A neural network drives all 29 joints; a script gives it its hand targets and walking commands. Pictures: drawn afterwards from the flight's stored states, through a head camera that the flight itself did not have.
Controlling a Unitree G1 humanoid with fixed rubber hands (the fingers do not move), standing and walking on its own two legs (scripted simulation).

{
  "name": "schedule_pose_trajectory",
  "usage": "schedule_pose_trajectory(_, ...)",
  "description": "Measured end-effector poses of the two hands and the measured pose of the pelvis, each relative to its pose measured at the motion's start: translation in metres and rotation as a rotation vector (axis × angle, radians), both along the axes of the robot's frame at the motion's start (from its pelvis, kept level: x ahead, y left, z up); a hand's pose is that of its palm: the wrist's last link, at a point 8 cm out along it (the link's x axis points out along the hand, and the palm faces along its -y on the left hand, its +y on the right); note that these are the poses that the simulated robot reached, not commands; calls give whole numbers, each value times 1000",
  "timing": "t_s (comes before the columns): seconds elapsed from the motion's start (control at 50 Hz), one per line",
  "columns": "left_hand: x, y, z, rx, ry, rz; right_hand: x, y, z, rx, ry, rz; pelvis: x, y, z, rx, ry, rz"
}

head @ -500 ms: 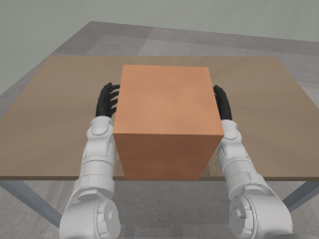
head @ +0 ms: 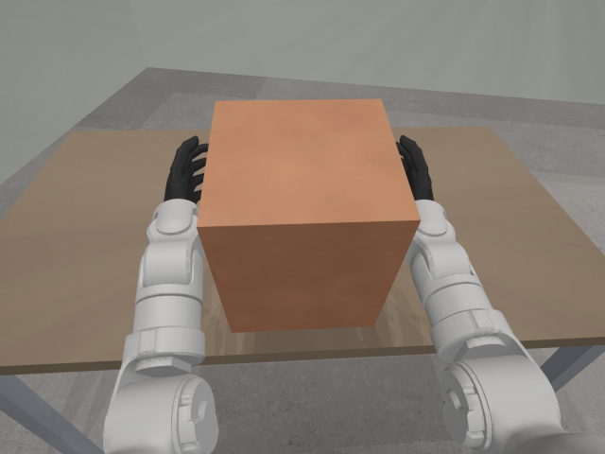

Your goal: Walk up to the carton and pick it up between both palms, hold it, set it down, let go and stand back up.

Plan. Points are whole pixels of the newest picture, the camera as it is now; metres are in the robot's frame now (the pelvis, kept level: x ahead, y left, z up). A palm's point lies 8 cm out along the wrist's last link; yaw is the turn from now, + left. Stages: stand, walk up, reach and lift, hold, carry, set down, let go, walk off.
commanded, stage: reach and lift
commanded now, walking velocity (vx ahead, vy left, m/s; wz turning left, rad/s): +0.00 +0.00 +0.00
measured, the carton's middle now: (301, 223) +0.39 +0.01 +0.14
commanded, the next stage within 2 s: hold in 1.68 s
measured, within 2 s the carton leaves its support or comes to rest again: neither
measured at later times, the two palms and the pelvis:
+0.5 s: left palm (183, 188) +0.38 +0.15 +0.21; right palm (430, 178) +0.38 -0.15 +0.22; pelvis -0.01 +0.00 +0.00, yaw +0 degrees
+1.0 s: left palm (183, 171) +0.38 +0.15 +0.23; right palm (444, 154) +0.37 -0.15 +0.25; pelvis +0.00 +0.00 +0.00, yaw +0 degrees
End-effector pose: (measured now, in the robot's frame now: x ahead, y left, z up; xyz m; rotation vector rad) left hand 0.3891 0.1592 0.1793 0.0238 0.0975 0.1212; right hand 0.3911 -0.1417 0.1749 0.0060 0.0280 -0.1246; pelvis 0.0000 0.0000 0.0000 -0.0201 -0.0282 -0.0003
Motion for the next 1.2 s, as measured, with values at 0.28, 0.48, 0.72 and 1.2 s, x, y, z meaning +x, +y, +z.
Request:
schedule_pose_trajectory(0.28,-12,3,0,-27,88,1,-12,3,1,8,88,3,-7,1,0,0,-40,1)
schedule_pose_trajectory(0.48,-11,-6,26,-24,68,-11,-14,-6,39,23,63,-12,-7,1,0,0,-41,1)
schedule_pose_trajectory(0.72,-6,-8,25,-13,123,-12,-8,-8,39,16,123,-4,-3,1,0,-1,-35,2)
schedule_pose_trajectory(1.2,-2,-9,60,-61,82,-12,-4,-9,86,62,84,-10,2,1,0,-1,-28,2)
